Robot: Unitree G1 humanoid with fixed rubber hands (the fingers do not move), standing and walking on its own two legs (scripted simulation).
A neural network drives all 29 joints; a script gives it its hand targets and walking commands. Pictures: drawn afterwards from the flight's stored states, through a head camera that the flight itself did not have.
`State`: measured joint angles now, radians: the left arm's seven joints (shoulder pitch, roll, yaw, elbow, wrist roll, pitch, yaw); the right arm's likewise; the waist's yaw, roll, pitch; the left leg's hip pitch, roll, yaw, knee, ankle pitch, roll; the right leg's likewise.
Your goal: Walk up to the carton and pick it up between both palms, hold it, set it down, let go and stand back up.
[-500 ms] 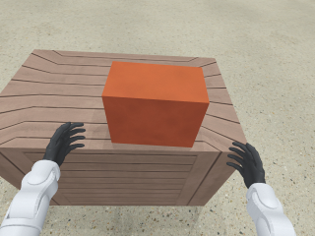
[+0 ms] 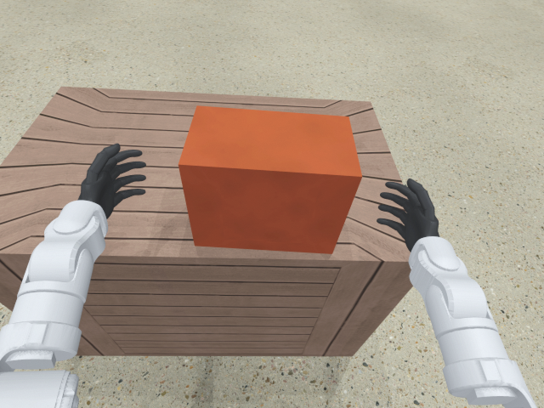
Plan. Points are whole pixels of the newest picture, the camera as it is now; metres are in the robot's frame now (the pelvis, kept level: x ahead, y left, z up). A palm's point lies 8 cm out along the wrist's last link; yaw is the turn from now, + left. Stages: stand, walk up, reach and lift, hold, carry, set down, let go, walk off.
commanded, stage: reach and lift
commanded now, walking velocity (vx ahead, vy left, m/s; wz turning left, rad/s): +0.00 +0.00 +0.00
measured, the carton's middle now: (268, 184) +0.51 +0.03 +0.01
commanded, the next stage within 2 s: none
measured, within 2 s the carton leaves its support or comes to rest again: neither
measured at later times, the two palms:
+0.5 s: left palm (114, 147) +0.42 +0.26 +0.15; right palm (427, 178) +0.41 -0.21 +0.15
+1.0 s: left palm (127, 137) +0.46 +0.26 +0.14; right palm (420, 161) +0.46 -0.21 +0.13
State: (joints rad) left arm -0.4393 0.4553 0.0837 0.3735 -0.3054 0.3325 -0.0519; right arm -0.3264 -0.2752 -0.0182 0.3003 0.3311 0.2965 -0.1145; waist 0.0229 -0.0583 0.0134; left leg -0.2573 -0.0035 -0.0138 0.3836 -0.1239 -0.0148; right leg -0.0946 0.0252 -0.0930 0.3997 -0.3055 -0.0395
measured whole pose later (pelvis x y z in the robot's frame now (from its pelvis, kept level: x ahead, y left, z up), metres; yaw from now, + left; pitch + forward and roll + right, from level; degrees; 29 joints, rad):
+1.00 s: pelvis +0.02 -0.01 +0.00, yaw +0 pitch +10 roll +1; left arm -1.06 0.49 0.03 1.30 -0.31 0.06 -0.09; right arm -0.98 -0.30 0.00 1.13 0.33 0.10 -0.10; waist -0.02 -0.06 -0.11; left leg -0.43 0.01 -0.01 0.38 -0.13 -0.02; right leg -0.27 0.03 -0.09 0.40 -0.31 -0.04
